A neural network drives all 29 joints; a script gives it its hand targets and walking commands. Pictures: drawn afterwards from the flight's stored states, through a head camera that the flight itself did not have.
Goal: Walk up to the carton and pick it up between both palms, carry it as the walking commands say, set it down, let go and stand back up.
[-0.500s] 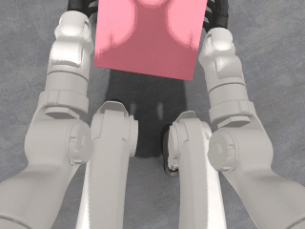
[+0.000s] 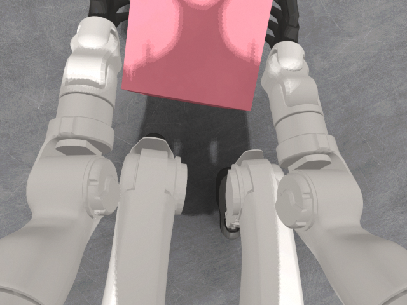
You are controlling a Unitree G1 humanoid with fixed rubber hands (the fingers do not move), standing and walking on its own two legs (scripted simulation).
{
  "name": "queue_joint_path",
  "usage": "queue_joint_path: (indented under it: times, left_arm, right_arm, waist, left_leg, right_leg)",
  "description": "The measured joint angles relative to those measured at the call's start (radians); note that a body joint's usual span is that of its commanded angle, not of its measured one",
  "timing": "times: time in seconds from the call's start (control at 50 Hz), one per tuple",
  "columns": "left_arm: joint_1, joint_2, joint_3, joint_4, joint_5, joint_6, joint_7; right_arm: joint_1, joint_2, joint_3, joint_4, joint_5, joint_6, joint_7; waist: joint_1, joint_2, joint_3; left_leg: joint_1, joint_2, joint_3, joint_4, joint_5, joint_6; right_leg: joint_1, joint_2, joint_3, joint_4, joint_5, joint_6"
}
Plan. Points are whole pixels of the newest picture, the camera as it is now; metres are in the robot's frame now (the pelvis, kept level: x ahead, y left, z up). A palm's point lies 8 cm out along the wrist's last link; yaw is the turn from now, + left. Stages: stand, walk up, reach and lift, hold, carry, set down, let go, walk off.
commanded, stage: set down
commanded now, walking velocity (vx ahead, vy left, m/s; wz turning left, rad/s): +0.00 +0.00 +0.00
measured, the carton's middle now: (192, 52) +0.49 +0.07 -0.25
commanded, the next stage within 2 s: none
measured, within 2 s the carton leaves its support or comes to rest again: rests again in 0.08 s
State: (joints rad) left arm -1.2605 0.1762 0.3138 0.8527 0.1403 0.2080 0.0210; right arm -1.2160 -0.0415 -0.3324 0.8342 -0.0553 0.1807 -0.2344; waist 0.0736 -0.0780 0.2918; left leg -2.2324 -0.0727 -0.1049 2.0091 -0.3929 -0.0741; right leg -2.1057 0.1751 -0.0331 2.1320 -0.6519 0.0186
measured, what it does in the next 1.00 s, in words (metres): stands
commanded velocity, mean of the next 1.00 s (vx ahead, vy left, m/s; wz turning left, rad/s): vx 0.00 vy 0.00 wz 0.00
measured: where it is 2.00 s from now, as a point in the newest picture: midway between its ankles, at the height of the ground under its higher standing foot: (190, 199)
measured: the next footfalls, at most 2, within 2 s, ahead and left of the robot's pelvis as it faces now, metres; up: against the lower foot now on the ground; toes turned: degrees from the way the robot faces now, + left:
none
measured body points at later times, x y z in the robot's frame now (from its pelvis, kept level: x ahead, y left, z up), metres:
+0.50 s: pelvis +0.00 +0.00 +0.00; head +0.34 +0.06 +0.28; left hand +0.50 +0.21 -0.17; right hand +0.52 -0.07 -0.17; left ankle +0.16 +0.14 -0.37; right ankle +0.10 -0.10 -0.37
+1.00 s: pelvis +0.00 +0.00 +0.00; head +0.34 +0.05 +0.28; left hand +0.50 +0.21 -0.17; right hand +0.52 -0.07 -0.17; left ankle +0.16 +0.14 -0.37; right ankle +0.10 -0.10 -0.37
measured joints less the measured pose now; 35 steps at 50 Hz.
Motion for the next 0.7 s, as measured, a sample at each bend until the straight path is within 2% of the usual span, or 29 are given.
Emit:
queue_joint_path:
  times: [0.7]
  left_arm:
    - [0.0, 0.008, 0.01, 0.066, 0.0, -0.049, -0.002]
  right_arm:
    - [0.0, 0.0, 0.0, 0.052, 0.0, -0.041, 0.008]
  waist:
    - [0.0, 0.001, 0.0]
  left_leg:
    - [-0.003, 0.001, 0.0, 0.013, -0.002, -0.001]
  right_leg:
    - [-0.005, 0.004, 0.0, 0.013, 0.0, 0.0]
